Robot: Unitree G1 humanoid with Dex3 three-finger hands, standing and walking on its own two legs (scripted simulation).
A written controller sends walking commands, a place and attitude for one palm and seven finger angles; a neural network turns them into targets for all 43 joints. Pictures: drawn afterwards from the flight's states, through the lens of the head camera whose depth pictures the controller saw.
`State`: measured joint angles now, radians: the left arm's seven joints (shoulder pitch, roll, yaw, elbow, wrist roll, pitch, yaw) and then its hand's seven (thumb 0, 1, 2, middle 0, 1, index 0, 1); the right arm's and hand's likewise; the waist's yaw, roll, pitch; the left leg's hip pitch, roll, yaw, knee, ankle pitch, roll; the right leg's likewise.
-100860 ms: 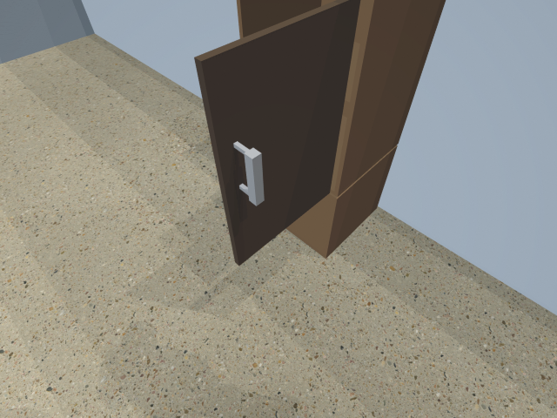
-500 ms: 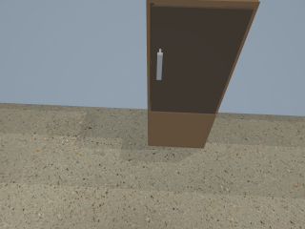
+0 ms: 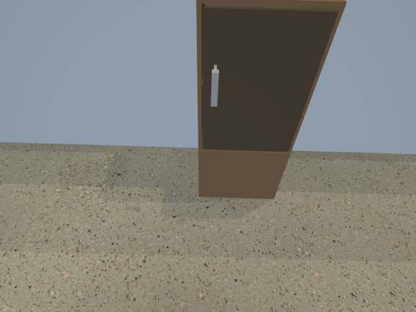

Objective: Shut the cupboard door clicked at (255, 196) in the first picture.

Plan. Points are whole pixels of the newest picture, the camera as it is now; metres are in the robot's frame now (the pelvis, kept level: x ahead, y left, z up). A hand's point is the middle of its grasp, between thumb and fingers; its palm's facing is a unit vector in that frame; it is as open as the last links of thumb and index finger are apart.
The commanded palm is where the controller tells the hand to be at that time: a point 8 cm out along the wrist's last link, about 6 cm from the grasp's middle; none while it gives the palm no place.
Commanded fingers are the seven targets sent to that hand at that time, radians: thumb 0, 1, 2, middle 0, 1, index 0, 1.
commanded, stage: look to check the result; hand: left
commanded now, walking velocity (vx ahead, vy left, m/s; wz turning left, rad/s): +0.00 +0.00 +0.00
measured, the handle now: (214, 85) +0.84 +0.01 +0.00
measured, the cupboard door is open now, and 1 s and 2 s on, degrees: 0 0 0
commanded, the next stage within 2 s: stand and wait in 0.56 s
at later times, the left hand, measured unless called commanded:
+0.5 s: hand out of the picture -0.05 +0.13 -0.18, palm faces +0.03 -0.99 -0.15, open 7.4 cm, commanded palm none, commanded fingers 0.00 0.90 0.90 -0.20 -0.30 -0.20 -0.30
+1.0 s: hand out of the picture -0.02 +0.12 -0.18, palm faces +0.03 -0.99 -0.16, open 7.4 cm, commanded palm none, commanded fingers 0.00 0.90 0.90 -0.20 -0.30 -0.20 -0.30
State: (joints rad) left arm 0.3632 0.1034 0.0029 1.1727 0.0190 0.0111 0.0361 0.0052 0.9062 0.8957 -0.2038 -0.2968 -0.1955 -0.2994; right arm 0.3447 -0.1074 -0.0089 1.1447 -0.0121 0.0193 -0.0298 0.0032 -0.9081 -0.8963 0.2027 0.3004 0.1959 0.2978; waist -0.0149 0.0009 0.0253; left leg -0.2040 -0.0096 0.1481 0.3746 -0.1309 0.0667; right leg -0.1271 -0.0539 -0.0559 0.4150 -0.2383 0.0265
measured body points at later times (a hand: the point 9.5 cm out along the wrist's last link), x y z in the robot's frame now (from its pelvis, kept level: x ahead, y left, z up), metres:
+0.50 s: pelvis +0.00 -0.02 +0.00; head -0.01 -0.02 +0.45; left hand -0.05 +0.19 -0.16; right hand -0.03 -0.22 -0.16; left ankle +0.05 +0.08 -0.74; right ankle -0.01 -0.14 -0.74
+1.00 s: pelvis +0.01 -0.03 +0.00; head +0.02 -0.03 +0.45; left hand -0.02 +0.18 -0.16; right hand -0.02 -0.23 -0.16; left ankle +0.05 +0.08 -0.74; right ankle -0.01 -0.14 -0.74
